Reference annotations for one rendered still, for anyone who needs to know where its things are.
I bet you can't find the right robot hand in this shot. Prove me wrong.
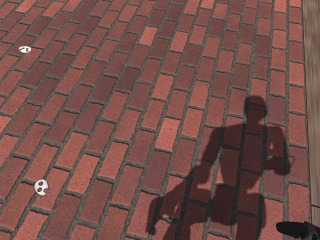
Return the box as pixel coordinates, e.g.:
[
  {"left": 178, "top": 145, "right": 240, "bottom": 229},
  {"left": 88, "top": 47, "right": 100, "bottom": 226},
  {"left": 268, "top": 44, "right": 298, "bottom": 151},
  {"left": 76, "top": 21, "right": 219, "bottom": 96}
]
[{"left": 276, "top": 221, "right": 320, "bottom": 240}]

